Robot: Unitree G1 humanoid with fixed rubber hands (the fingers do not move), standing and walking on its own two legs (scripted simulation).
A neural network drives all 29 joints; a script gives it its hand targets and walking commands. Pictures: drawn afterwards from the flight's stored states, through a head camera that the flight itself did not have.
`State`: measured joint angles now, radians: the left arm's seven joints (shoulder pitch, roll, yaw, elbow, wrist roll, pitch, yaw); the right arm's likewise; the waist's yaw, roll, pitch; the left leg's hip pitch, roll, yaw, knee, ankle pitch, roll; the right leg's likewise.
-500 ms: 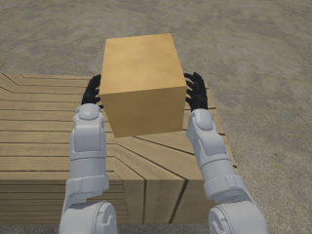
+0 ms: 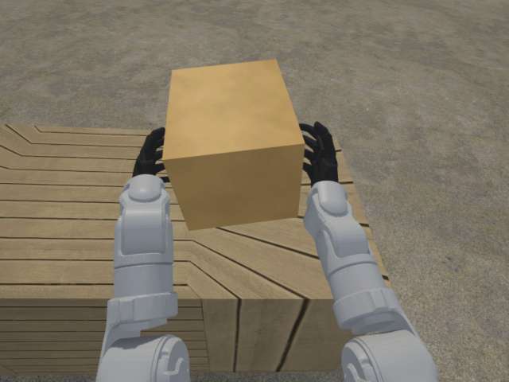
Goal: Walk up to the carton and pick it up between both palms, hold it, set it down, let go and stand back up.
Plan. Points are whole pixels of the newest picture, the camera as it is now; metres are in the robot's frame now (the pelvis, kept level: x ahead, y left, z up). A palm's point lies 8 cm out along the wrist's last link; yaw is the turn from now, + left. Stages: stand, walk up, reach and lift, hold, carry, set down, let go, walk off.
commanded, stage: hold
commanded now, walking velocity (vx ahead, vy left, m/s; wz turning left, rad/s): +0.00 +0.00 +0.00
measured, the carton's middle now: (233, 142) +0.42 +0.01 +0.18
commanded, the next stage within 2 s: set down in 1.22 s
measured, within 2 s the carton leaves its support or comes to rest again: neither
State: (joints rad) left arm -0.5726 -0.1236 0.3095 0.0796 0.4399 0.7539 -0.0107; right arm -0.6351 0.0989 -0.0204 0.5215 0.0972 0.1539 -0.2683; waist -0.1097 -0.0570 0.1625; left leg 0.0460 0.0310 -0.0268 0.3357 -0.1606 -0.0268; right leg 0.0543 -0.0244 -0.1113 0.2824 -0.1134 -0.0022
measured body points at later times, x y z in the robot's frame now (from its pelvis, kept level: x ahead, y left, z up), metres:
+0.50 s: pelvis -0.01 -0.01 +0.00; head -0.03 +0.01 +0.45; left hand +0.37 +0.13 +0.16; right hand +0.37 -0.13 +0.17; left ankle +0.03 +0.13 -0.75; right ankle +0.05 -0.12 -0.75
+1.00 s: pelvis +0.00 +0.00 +0.00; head -0.02 +0.02 +0.45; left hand +0.38 +0.14 +0.16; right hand +0.37 -0.12 +0.17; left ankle +0.03 +0.13 -0.75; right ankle +0.04 -0.12 -0.75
